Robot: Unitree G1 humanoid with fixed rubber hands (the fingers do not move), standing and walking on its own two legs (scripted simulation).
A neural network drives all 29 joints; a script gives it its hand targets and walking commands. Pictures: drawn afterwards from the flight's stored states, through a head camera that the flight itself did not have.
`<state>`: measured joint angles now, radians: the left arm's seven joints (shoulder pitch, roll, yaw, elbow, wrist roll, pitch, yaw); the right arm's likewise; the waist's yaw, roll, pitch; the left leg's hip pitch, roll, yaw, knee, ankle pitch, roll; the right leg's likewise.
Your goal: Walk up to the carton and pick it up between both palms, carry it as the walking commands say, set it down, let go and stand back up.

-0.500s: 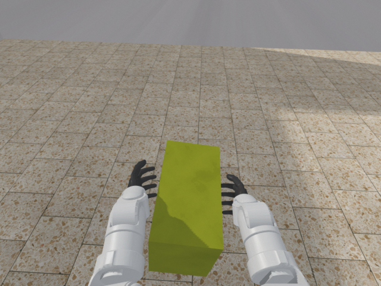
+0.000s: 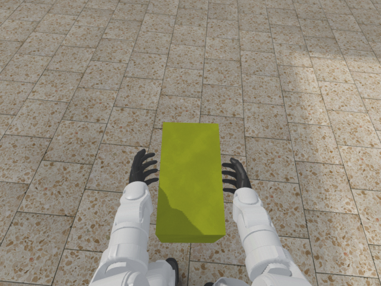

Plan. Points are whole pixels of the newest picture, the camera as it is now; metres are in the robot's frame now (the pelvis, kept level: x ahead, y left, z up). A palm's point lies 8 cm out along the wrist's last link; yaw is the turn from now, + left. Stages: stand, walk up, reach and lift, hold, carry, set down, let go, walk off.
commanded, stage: set down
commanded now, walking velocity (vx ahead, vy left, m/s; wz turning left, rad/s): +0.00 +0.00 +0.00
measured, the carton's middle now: (189, 184) +0.36 +0.04 -0.13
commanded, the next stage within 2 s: none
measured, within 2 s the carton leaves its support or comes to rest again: neither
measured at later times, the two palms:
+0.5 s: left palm (149, 211) +0.28 +0.13 -0.15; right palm (240, 205) +0.32 -0.10 -0.14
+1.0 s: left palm (157, 201) +0.33 +0.13 -0.21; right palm (218, 194) +0.37 -0.06 -0.20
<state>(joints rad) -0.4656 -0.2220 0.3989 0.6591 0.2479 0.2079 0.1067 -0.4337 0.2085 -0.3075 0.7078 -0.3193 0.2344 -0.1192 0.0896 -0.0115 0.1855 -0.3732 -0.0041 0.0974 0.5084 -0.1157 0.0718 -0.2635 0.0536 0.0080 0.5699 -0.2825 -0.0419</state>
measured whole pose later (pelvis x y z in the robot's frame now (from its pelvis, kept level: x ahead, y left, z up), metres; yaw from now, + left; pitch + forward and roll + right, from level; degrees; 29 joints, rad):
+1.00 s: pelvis -0.04 +0.00 -0.07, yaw +3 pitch +19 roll -2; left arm -0.75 -0.13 0.20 0.77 0.16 -0.06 0.32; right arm -0.80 0.09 -0.13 0.84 -0.17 -0.10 -0.21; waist 0.03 -0.01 0.36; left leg -1.09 -0.02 0.03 0.94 -0.18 0.07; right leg -0.97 0.07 -0.03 1.04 -0.40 -0.03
